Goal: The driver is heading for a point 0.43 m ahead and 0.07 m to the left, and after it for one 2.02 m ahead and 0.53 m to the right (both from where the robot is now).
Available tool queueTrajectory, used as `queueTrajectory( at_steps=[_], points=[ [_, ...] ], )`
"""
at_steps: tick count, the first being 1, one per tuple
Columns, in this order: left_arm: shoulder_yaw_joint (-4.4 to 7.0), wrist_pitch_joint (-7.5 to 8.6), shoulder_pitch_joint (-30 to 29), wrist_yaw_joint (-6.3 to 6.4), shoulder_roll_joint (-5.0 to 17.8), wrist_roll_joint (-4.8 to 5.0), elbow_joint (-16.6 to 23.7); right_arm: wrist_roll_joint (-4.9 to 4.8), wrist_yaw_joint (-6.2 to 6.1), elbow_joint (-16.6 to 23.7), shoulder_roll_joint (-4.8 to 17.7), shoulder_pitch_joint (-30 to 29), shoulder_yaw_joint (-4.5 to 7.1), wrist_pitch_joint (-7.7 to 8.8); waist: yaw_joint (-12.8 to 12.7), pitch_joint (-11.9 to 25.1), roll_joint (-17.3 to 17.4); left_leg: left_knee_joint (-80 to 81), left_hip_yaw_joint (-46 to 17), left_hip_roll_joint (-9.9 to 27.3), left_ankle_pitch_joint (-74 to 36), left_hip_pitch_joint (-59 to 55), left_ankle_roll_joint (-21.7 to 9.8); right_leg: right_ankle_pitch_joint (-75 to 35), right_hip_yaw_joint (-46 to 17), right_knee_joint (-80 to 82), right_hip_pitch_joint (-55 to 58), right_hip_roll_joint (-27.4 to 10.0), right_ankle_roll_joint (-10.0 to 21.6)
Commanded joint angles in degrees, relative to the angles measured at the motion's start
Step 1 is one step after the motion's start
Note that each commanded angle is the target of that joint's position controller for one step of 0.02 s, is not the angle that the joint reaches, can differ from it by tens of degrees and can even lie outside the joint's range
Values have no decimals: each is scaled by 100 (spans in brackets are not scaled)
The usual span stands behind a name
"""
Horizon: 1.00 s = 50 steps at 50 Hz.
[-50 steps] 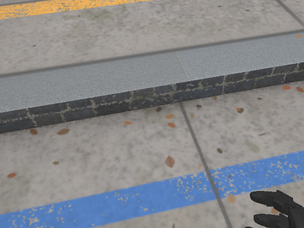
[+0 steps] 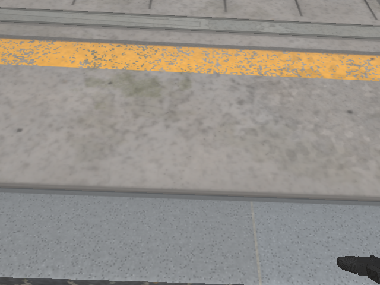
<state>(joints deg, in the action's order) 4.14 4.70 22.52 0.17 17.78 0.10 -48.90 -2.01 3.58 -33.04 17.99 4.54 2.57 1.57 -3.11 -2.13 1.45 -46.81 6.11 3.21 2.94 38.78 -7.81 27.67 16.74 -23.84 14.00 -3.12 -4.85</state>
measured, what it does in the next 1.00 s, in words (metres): climbs: left foot, then right foot 0.16 m higher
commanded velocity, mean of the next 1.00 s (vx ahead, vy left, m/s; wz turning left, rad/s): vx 1.00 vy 0.00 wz -0.04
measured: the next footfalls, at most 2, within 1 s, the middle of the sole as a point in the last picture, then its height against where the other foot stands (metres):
left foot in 0.02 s outside the picture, level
right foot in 0.48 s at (202, 219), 0.16 m higher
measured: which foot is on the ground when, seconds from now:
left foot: up 0.00-0.00, down 0.02-0.48, up 0.50-0.92, down 0.94-1.00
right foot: down 0.00-0.02, up 0.04-0.46, down 0.48-0.96, up 0.98-1.00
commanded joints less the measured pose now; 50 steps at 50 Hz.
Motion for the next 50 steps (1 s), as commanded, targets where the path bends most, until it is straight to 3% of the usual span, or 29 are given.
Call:
queueTrajectory(
  at_steps=[1, 2, 3, 4, 6, 8, 10, 13, 16, 17, 19, 21, 22, 23, 24, 25, 26, 27, 29, 31, 34, 37, 41, 43, 45, 47, 48, 49, 50],
  points=[
    [139, 162, -1464, -17, 917, 87, 880, -17, -160, -755, 1406, 3473, 663, -137, 2184, 808, 196, 901, -333, -436, -222, -5321, -644, -4225, -535, -5147, -3653, -239, 578],
    [-226, 403, -733, -90, -271, -122, 1125, 107, -136, -595, 1692, 2656, 527, -65, 844, 635, 2314, 891, -2469, 125, -1054, -5886, -1124, 707, -1305, -7408, -5789, 614, 472],
    [-280, 626, -526, -106, 120, -19, 1562, 211, -110, -175, 1443, 2389, 447, 74, 719, 2033, 1982, 2517, -5099, 1096, 1723, -6293, -1984, 413, -2498, -7592, -6536, 654, 675],
    [-152, 687, -1368, -71, 677, 184, 1657, 205, -113, -156, 1050, 2382, 412, 167, 950, 1338, 747, 3395, -5497, 1139, 3109, -5624, -1646, -284, -2507, -7096, -6761, 418, 794],
    [-198, 559, -1498, 24, 417, 47, 1617, 221, -97, -131, 789, 1708, 284, 313, 335, 413, -764, 3378, -4867, 907, 2895, -3666, -1219, -908, -2530, -6167, -6118, -19, 733],
    [-150, 330, -1130, 14, 411, -59, 1555, 257, -230, -19, 702, 1209, 240, 324, -67, 23, -437, 3513, -4061, 462, 2241, -2349, -1200, -1186, -2571, -5618, -5527, -201, 455],
    [-238, 196, -1299, 8, 27, -163, 1657, 217, -330, -193, 445, 1450, 134, 275, 4, -96, -235, 3258, -3497, 266, 954, -2117, -1234, -1297, -2122, -6305, -6036, -113, 253],
    [-568, 154, -2039, -45, -771, -52, 2182, 120, -386, -600, 164, 2259, -57, 154, 321, -504, 272, 2827, -3735, 360, 1104, -2543, -1264, -73, -1833, -9811, -8873, 64, 200],
    [-983, 263, -3021, -140, -1217, -97, 2918, -21, -469, -1073, 83, 2624, -172, -21, 476, -778, 102, 3027, -3085, 290, 1935, -2534, -624, 25, -1407, -9103, -9924, -254, 332],
    [-1036, 277, -3276, -140, -1001, -163, 3139, -43, -550, -1027, 62, 2397, -182, -76, 435, -639, -143, 3816, -2739, 241, 1770, -1702, -609, -505, -1135, -7474, -8664, -410, 316],
    [-858, 254, -2986, -112, -644, -184, 3076, 99, -554, -1091, 158, 2010, -147, 8, 205, 165, 438, 4736, -2039, 344, 136, -1101, -608, -1897, -689, -6195, -5621, -345, 505],
    [-514, 255, -1846, -32, 77, 32, 2803, 117, -497, -1118, 888, 1767, 14, 83, -409, 1401, 931, 3652, -1396, 371, -6186, -2625, -476, -1466, -311, -5305, -3686, 351, 739],
    [-286, 204, -1224, 0, 563, 208, 2679, 258, -510, -1178, 1268, 1740, 118, 76, -851, 1778, 1294, 2601, -1221, 422, -9044, -3558, -449, -913, -227, -4957, -3408, 693, 752],
    [-131, 103, -288, 9, 888, 352, 2529, 354, -540, -1265, 1526, 1461, 268, 46, -1267, 1821, 1772, 1277, -1258, 759, -10233, -4175, -395, -297, -804, -3760, -3139, 792, 931],
    [10, -10, 935, -93, 1392, 183, 1946, 508, -604, -1146, 1333, 1220, 244, 86, -1512, 1929, 489, -922, -1478, 692, -8845, -3704, -418, -388, -2192, -2886, -2200, 768, 1232],
    [-80, 24, 1478, -175, 1414, -113, 1062, 405, -256, -799, -261, 1593, -79, 217, -391, 1772, -3546, -3621, -1618, -1091, -1026, -1319, -186, 1376, -6085, -107, -1281, -35, 2210],
    [-254, 41, 995, -31, 314, -115, 1093, 571, 70, -672, -295, 1803, -164, 522, 46, 1872, -3400, -5344, -2092, -1341, 773, -225, -279, 2632, -8724, 1540, -1044, -806, 2399],
    [-331, 58, 890, -44, -216, -20, 947, 379, 222, -408, -242, 1016, -186, 685, 49, 780, -1759, -5899, -1917, -1143, 719, 309, -450, 2409, -8202, 1555, -1788, -954, 2070],
    [-386, 137, 912, -281, -605, -24, 419, 458, 292, 149, -679, -367, -386, 687, 378, -352, 556, -5835, -1615, -695, 1221, 542, -593, 839, -5814, 613, -3396, -336, 1670],
    [-453, 112, 575, -376, -687, 48, 298, 406, 251, 266, -1074, 15, -576, 615, 840, -82, 327, -6335, -1406, -443, 1407, 1000, -449, -310, -4354, 159, -3386, 192, 1663],
    [-470, 118, 112, -335, -500, 219, 556, 377, 31, 319, -528, -42, -543, 570, 953, -196, 702, -4018, -904, -8, 1141, 961, 36, -802, -3729, 778, -3847, 393, 1833],
    [-346, 125, 852, -84, -363, 190, 409, 417, -220, 761, -531, -1357, -568, 702, 163, -341, -230, -1630, -349, -138, -58, -17, 695, -1723, -3675, 1751, -4183, 368, 1933],
    [-267, 69, 1171, 2, -191, 198, 307, 15, -271, 891, -389, -2023, -331, 768, -225, -172, -798, 1234, -538, -634, -723, -714, 933, -2003, -3853, 1565, -2821, 173, 1786],
    [-232, 32, 1119, 2, -120, 208, 229, -50, -230, 865, -192, -2025, -153, 791, -237, 6, -996, 2071, -689, -799, -879, -1428, 923, -2629, -4052, 1219, -2283, 59, 1625],
    [-157, -61, 1011, 29, -38, 204, 158, -79, -265, 888, 132, -1736, 71, 862, -25, 247, -1272, 2354, -711, -903, -523, -2061, 847, -4861, -4087, 339, -1665, 77, 1427],
    [-40, -156, 125, -31, 280, -36, 570, -159, -385, 450, 556, 485, 308, 822, 1149, 1612, -1435, 1978, -1280, -65, 72, -4523, 339, -5465, -3981, -2063, -2376, 138, 1212],
    [-143, -64, -56, -40, -155, -305, 929, -87, -481, 173, 959, 2007, 397, 701, 1417, 2800, -290, 1282, -2158, 998, 964, -6588, 224, -2979, -3552, -3736, -3597, 426, 1270],
    [-389, 8, 899, -70, -724, 201, 1101, 149, -392, 7, 1018, 1986, 367, 718, 852, 3595, 2900, 2411, -5646, 2449, 2884, -8112, -945, 96, -2986, -5593, -5840, 836, 931],
    [-300, -22, 644, 43, -188, 450, 1000, 224, -393, 108, 357, 1736, 326, 671, 1087, 2693, 2262, 2908, -5725, 2234, 4145, -7442, -793, -287, -2856, -6305, -6579, 206, 976]
  ],
)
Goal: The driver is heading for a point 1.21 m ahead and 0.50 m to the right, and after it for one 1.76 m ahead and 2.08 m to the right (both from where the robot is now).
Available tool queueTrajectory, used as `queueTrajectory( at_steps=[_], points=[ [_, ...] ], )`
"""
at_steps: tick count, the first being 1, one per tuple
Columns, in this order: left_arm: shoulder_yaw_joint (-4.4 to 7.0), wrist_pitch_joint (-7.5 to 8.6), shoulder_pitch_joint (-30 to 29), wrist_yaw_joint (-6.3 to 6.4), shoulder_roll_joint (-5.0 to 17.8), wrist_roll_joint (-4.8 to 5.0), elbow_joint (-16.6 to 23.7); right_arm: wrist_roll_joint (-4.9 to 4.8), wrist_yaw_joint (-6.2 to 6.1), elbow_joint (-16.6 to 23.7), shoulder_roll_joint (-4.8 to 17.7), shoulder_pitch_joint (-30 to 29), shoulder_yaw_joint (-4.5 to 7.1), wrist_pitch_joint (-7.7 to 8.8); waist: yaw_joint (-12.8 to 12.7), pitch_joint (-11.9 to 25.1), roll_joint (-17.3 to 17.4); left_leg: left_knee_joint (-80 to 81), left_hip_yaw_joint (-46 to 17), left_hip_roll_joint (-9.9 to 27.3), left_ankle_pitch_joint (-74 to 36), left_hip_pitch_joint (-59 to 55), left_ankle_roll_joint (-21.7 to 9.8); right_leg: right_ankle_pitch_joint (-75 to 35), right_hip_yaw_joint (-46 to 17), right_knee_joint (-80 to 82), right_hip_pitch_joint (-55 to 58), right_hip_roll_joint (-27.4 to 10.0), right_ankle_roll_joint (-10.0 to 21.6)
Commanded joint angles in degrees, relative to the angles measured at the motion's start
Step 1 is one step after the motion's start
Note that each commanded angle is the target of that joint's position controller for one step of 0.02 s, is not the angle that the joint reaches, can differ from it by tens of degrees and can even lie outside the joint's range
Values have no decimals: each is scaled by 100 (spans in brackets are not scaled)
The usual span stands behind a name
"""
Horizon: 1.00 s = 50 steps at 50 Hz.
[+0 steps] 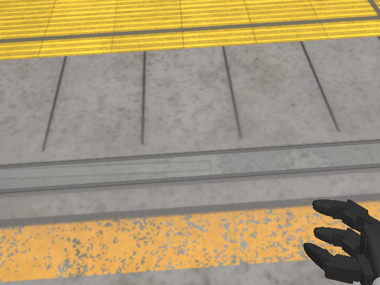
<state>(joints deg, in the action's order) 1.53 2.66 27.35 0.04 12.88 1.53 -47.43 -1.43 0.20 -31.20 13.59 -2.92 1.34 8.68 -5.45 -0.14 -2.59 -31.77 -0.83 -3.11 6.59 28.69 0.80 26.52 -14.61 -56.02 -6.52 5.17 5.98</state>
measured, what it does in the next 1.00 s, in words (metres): walks ahead, turning right: right foot, then left foot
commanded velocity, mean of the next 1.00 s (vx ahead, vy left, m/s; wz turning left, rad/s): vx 0.55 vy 0.00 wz -0.88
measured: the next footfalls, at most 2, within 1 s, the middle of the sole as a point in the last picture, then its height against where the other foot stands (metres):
right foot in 0.34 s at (265, 279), level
left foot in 0.78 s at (230, 226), level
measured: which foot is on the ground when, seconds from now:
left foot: down 0.00-0.34, up 0.36-0.76, down 0.78-1.00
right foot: up 0.00-0.32, down 0.34-0.78, up 0.80-1.00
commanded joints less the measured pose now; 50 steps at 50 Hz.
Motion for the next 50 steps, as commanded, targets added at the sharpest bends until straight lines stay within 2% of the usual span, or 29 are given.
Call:
queueTrajectory(
  at_steps=[1, 2, 3, 4, 6, 10, 12, 14, 16, 17, 18, 19, 20, 21, 22, 25, 29, 32, 33, 36, 38, 39, 40, 41, 42, 43, 44, 45, 50],
  points=[
    [32, 160, -675, 72, 590, 205, 1010, 154, -100, -161, 435, 2288, 377, -91, 1445, 1541, 1722, 1440, -3848, 2548, 3075, -5579, -1344, -599, 541, -3208, -4710, -762, -105],
    [54, 139, -1276, 51, 581, 82, 1160, 201, -91, -392, 476, 2269, 360, -119, 1353, 823, 462, 1510, -2954, 2354, 1691, -4569, -1225, -696, 715, -3122, -4559, -941, -131],
    [69, 130, -1691, 17, 458, -34, 1338, 281, -65, -603, 457, 2194, 357, -126, 1210, 379, 47, 1604, -2278, 2060, 910, -3818, -1080, -815, 770, -2875, -4385, -1115, -91],
    [45, 64, -1580, -58, 245, 83, 1460, 355, -51, -762, 339, 2101, 304, -114, 927, 95, 339, 1699, -1813, 1991, 587, -3329, -1055, -803, 758, -2813, -4285, -1304, -99],
    [-8, -100, -1564, -142, 34, 241, 1599, 198, 33, -978, 41, 1858, 234, -127, 670, -288, 635, 1869, -995, 1839, 60, -2649, -895, -682, 805, -2661, -4372, -1578, -149],
    [-1, -80, -1910, -255, 306, -48, 1889, 148, -98, -938, 756, 812, 350, -145, 213, -953, 442, 2212, 648, 1389, -1840, -918, -660, -2151, 1248, -591, -3349, -1452, -486],
    [77, 16, -2020, -359, 427, -140, 1758, 152, -180, -1015, 1158, 1135, 430, -124, 391, -594, 122, 1928, 1081, 1168, -2455, -887, -475, -3340, 1878, 693, -2106, -936, -476],
    [244, 16, -1859, -446, 797, -107, 1704, 75, -218, -1096, 1613, 1456, 521, -138, 285, -157, 476, 1143, 1147, 1236, -4215, -1736, -310, -3316, 2206, 1276, -1469, -401, -263],
    [549, -71, -756, -437, 1401, -88, 1516, -44, -214, -1017, 1856, 1440, 612, -244, -395, 510, 793, -699, 1063, 1438, -5399, -1907, -229, -2926, 2162, 1599, -87, -53, 165],
    [736, -141, 66, -336, 1715, -65, 1319, -58, -179, -927, 1620, 1437, 556, -247, -796, 839, 407, -2369, 1036, 1174, -3793, -1106, -6, -3386, 1761, 1969, 1264, -140, 445],
    [742, -215, -274, -161, 2015, -5, 1390, 212, -96, -828, 743, 1696, 336, -213, -264, 662, -1474, -4905, 1121, -20, 2528, 294, 253, -6089, 400, 2138, 2078, -955, 905],
    [588, -64, -860, -170, 2223, -404, 1950, 203, 9, -577, 781, 2885, 171, -111, 465, 2529, -1845, -6606, -468, -254, 3260, 1359, 334, -6448, -2774, 2527, 3281, -2610, 2353],
    [624, -70, -1098, -217, 1937, -382, 2150, 157, 40, -526, 1443, 2306, 247, -90, 1, 3110, -594, -6341, -970, -3, 2521, 1188, 157, -4313, -3208, 3213, 2943, -2433, 2187],
    [600, -27, -1328, -246, 1839, -257, 2106, 86, -8, -361, 1397, 1736, 255, -153, 208, 2089, 95, -5675, -877, 131, 2131, 1400, 116, -3326, -2746, 3466, 1981, -2072, 1866],
    [546, 0, -1569, -224, 1577, -92, 2083, 179, -112, -385, 1278, 1589, 232, -255, 449, 1573, 733, -5113, -851, 378, 1936, 1339, 149, -2855, -2403, 3517, 1171, -1782, 1546],
    [520, -62, -1991, -126, 1418, -170, 2064, 239, -177, -436, 1230, 1618, 270, -527, 857, 767, 483, -4040, -814, 481, 1956, 525, 299, -4175, -1429, 3613, -805, -1268, 1326],
    [569, -260, -1845, 135, 1475, -88, 1876, 297, -218, -321, 715, 1137, 144, -581, 792, 1078, 425, -2598, -648, 170, 1126, 117, 518, -5175, -897, 3223, -1325, -783, 1036],
    [564, -478, -1940, 246, 1414, -9, 1915, 216, -188, -237, 686, 714, 136, -672, 677, 1089, 30, -1784, -706, -46, 401, -113, 546, -3676, -1000, 3177, -1439, -519, 663],
    [546, -517, -1957, 263, 1366, 6, 1934, 181, -171, -214, 673, 605, 132, -691, 629, 1068, -96, -1515, -741, -56, 249, -233, 526, -2414, -1124, 3284, -1533, -473, 584],
    [524, -464, -1849, 180, 1309, -16, 1962, 27, -81, -136, 823, 427, 217, -623, 461, 692, -653, -651, -827, -58, 489, -796, 399, 658, -1857, 3526, -1839, -543, 597],
    [467, -390, -1857, 117, 1144, -34, 1946, -51, -51, -262, 914, 919, 344, -502, 745, 514, -770, 69, -819, 76, 684, -1770, 216, 1268, -1989, 3090, -2263, -545, 504],
    [401, -357, -1779, 90, 933, -19, 1909, -42, -69, -424, 1036, 1496, 445, -461, 1003, 554, -453, 517, -956, 469, 988, -2649, 31, 1604, -1559, 2217, -2839, -280, 234],
    [223, -320, -1366, 90, 312, -50, 1783, 75, -88, -521, 1294, 2196, 520, -454, 1023, 1055, 440, 875, -2214, 1699, 2513, -3477, -349, 1466, -323, 236, -3198, 320, -92],
    [195, -182, -1489, 58, 428, 104, 2214, 379, -7, -463, 1711, 2109, 559, -408, 748, 476, 1868, 2145, -4819, 2382, 4813, -3368, -993, 770, 19, -534, -4721, 309, -108],
    [285, -113, -1600, 68, 896, 74, 2101, 313, -15, -350, 1512, 1667, 567, -345, 659, -79, 1669, 2250, -5013, 2509, 4986, -2891, -1161, 151, 190, -1108, -5032, -216, -253],
    [351, -111, -1633, 73, 1120, -20, 1924, 192, -36, -364, 1162, 1628, 468, -339, 698, -288, 1126, 2048, -4199, 2270, 4302, -2653, -1034, -361, 340, -1342, -4971, -352, -342],
    [345, -110, -1523, 75, 1045, -141, 1754, 131, -16, -382, 999, 1746, 410, -351, 697, -174, 714, 1942, -3470, 1911, 3755, -2471, -854, -621, 521, -1490, -4622, -435, -385],
    [323, -77, -1588, 69, 929, -162, 1763, 116, -1, -461, 1008, 1824, 394, -353, 688, -310, 686, 2026, -3012, 1682, 3416, -2231, -784, -872, 602, -1470, -4525, -494, -398],
    [199, 181, -2202, 79, 615, -131, 1914, 102, 57, -824, 792, 2507, 226, -321, 824, -452, 1012, 2365, -2497, 1320, 2228, -1799, -1198, -1950, 1088, -595, -4159, -863, -551]
  ],
)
